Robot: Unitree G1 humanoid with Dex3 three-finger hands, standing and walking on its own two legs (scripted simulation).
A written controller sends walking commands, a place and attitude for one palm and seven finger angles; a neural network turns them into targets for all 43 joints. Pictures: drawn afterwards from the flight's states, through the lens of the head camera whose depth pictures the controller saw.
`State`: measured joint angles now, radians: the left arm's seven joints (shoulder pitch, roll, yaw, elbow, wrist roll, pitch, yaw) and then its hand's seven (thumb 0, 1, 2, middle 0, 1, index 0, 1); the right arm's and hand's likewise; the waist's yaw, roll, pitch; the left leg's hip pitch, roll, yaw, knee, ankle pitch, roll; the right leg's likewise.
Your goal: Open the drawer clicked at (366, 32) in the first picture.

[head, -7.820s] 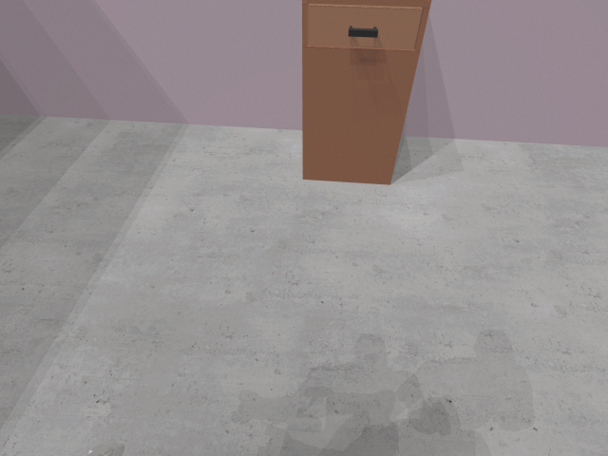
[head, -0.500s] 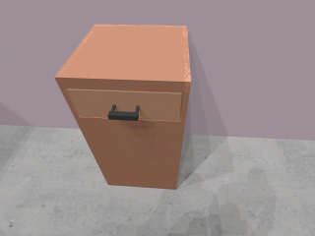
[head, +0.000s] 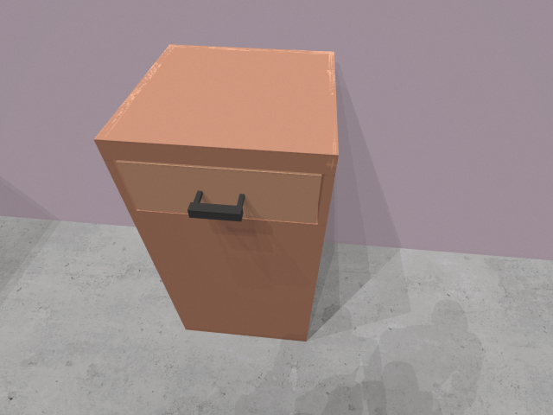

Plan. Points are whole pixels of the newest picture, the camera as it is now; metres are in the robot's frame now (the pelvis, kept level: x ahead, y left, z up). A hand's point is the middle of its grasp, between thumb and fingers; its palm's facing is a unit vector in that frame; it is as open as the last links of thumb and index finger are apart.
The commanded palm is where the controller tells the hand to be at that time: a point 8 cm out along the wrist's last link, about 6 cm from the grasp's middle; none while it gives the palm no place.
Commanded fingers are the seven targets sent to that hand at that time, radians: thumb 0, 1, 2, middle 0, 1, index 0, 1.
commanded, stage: come to a stop and stand still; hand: left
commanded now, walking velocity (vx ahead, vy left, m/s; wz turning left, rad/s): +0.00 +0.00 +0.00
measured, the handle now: (218, 204) +0.51 +0.15 -0.02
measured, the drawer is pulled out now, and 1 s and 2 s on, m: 0.00 0.00 0.00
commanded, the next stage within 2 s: look again from close up in 0.02 s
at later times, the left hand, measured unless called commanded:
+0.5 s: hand out of the picture -0.01 +0.16 -0.18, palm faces +0.04 -0.99 -0.16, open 7.3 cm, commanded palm none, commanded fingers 0.00 0.90 0.90 -0.20 -0.30 -0.20 -0.30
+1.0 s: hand (158, 358) +0.20 +0.19 -0.03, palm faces -0.02 -0.43 -0.90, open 7.8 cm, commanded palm +0.14 +0.21 -0.03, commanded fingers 0.00 0.55 0.75 -0.23 -0.53 -0.23 -0.53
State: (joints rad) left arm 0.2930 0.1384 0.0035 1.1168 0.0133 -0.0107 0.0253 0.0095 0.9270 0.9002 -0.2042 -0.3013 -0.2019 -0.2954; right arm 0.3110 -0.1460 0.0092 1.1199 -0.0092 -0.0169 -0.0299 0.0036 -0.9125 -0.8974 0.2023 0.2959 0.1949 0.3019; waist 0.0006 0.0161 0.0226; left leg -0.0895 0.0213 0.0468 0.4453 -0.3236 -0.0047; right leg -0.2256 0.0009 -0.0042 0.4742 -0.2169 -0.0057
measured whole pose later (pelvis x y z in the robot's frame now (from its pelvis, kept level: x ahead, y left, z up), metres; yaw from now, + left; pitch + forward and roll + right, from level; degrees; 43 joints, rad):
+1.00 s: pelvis -0.01 +0.01 -0.02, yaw -1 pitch +5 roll +2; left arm 0.36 0.26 -0.11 0.06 0.75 0.02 0.34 0.03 0.79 0.84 -0.21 -0.39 -0.21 -0.39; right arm 0.18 -0.30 -0.05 0.64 -0.04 -0.15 -0.01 0.02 -0.93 -0.90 0.20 0.30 0.20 0.30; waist 0.00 0.06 -0.10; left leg -0.34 0.00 0.08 0.67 -0.41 0.01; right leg -0.50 -0.02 0.04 0.72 -0.30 0.00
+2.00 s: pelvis -0.01 +0.01 -0.01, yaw +1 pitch +2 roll +1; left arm 0.04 0.43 -0.07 0.01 0.99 -0.01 0.16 0.00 -0.39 0.35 -0.32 -1.13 -0.31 -1.12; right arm 0.10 -0.25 -0.03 0.59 -0.02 0.11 -0.01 0.01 -0.91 -0.90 0.20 0.30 0.19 0.30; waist 0.08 0.07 -0.01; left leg -0.21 -0.01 0.05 0.52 -0.33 0.01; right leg -0.34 -0.03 0.00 0.55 -0.23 0.01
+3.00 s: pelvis -0.01 +0.00 +0.00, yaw +2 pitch +3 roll +1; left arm -0.24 0.45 -0.11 0.21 0.96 -0.11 0.06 0.00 -0.49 0.30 -0.33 -1.20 -0.32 -1.20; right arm 0.14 -0.24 -0.01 0.62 0.00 0.13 -0.01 0.01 -0.91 -0.90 0.20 0.30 0.20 0.30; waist 0.08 0.07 -0.01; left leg -0.21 -0.01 0.02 0.44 -0.28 0.00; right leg -0.34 -0.03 -0.02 0.48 -0.19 0.00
